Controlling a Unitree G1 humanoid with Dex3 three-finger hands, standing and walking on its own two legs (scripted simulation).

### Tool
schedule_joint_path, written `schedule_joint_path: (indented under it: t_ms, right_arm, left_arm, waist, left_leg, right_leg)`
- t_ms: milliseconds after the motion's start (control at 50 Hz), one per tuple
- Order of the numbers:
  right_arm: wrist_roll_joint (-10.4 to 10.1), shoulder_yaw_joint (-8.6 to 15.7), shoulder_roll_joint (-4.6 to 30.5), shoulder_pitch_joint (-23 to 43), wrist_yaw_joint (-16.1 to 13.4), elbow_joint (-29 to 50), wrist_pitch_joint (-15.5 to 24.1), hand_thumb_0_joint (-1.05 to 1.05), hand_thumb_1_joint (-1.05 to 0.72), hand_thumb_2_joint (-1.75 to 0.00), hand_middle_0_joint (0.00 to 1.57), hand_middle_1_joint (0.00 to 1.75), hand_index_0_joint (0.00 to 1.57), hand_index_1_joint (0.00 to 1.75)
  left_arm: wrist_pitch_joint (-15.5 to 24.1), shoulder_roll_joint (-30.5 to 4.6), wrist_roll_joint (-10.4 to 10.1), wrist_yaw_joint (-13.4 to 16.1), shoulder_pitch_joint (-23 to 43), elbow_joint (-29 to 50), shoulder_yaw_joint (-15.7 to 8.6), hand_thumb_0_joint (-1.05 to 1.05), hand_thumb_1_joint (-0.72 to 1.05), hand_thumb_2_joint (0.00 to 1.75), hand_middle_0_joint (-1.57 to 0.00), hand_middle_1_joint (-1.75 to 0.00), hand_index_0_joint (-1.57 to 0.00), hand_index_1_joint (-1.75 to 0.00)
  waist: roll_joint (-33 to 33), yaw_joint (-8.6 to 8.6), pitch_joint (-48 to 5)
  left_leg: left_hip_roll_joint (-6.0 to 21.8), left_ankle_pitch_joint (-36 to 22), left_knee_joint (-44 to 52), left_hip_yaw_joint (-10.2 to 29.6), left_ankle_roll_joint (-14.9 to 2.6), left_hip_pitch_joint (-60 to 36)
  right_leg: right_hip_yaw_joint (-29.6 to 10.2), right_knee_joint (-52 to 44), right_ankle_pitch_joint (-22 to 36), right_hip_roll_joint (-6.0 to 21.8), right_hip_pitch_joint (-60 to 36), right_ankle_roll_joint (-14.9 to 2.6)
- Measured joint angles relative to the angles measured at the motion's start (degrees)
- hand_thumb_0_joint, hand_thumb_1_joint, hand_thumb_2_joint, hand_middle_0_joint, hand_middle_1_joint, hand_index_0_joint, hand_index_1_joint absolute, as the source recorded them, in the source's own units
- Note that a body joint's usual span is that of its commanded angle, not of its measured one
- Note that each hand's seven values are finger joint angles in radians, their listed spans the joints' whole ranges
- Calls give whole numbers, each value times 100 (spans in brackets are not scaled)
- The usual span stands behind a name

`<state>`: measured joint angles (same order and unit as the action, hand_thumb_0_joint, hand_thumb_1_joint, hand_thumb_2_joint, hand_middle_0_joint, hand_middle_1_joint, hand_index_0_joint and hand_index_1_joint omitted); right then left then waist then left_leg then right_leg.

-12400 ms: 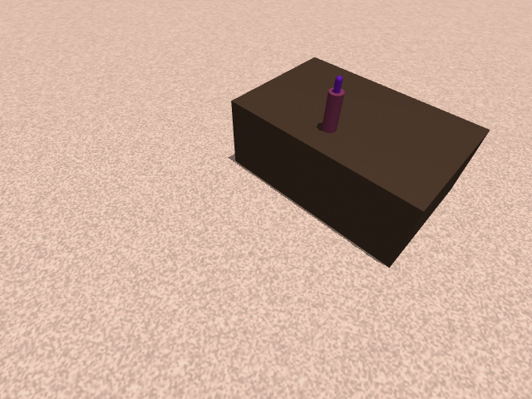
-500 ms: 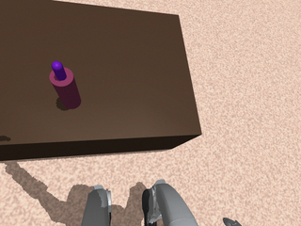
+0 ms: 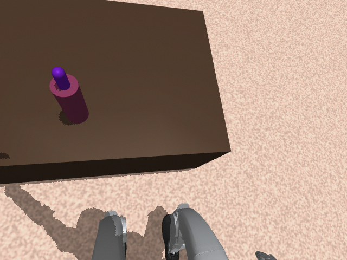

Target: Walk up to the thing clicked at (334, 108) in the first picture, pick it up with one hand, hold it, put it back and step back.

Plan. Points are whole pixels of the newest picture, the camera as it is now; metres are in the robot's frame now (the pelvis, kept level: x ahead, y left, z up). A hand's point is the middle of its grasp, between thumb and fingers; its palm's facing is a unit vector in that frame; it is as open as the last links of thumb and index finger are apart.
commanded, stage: go down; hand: left
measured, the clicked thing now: (69, 96) +0.53 +0.21 -0.15
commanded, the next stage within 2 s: none
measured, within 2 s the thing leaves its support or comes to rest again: neither
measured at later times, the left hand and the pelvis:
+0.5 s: hand out of the picture +0.47 +0.41 +0.08, palm faces +0.25 -0.97 +0.02, open 17.4 cm; pelvis +0.00 +0.00 +0.00, yaw +0 degrees
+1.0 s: hand out of the picture +0.48 +0.41 +0.08, palm faces +0.26 -0.96 +0.02, open 17.4 cm; pelvis +0.00 +0.01 +0.00, yaw +0 degrees
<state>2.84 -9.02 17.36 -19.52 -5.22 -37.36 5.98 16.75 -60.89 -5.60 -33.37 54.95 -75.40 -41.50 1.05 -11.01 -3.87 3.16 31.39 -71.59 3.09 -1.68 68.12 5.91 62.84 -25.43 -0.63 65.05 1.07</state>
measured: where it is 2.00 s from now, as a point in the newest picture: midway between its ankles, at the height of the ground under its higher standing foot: (145, 254)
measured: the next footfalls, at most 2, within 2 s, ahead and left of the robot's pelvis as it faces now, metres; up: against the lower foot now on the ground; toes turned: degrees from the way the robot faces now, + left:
none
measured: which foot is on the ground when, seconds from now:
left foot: down 0.00-1.00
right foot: down 0.00-1.00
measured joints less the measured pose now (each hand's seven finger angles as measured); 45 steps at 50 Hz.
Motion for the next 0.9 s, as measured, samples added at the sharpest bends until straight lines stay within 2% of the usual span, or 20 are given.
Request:
schedule_joint_path:
  t_ms: [200,340,740,900]
  right_arm:
    - [-10,28,5,6,0,0,-19,0,-89,-90,21,30,21,30]
    - [-9,37,1,64,6,-19,-10,0,-89,-90,21,30,21,30]
    - [17,-30,-11,-16,60,12,-81,0,-89,-90,21,30,21,30]
    - [-4,-12,-10,-80,77,31,-108,0,-89,-90,21,30,21,30]
  left_arm:
    - [35,73,-36,3,-160,62,-20,-1,-50,9,-5,-4,-4,-6]
    - [66,118,-88,-1,-84,66,72,-1,-51,8,-5,-4,-4,-6]
    - [17,-115,63,154,276,-118,94,-1,-51,9,-5,-4,-4,-5]
    - [0,-44,57,170,171,-64,80,-1,-52,9,-4,-4,-3,-6]
  waist:
    - [-2,24,-45]
    - [-1,64,-38]
    - [-26,-19,19]
    - [-36,-44,1]
  left_leg:
    - [-10,20,-5,17,-7,-34]
    - [-26,22,-53,28,-16,17]
    - [-10,38,-110,10,-38,139]
    - [-4,43,-76,0,-42,94]
  right_leg:
    - [14,-13,-17,5,-51,6]
    - [23,23,-19,19,-12,10]
    - [-2,53,-7,0,111,29]
    - [-14,15,-6,-8,69,37]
